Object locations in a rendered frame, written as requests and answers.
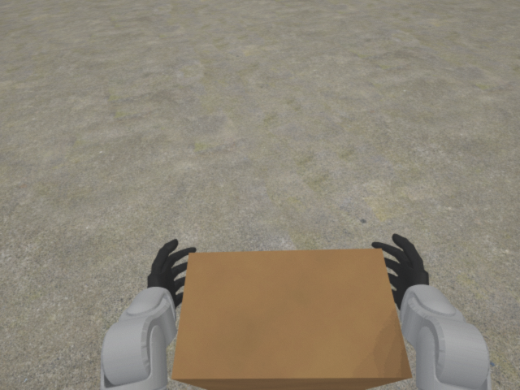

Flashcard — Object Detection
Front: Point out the robot right hand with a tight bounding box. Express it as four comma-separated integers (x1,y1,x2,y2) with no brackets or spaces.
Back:
371,233,429,310

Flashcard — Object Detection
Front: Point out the robot left hand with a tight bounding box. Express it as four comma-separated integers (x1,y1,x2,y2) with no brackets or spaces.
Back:
147,239,197,308

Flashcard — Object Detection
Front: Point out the right robot forearm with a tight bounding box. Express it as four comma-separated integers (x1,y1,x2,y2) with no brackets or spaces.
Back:
400,284,492,390

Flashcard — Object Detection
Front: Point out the left robot forearm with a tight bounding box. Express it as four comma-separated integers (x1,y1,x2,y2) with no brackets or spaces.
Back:
100,287,177,390

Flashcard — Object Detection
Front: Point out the carton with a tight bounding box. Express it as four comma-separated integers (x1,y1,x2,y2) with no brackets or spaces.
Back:
171,249,413,390

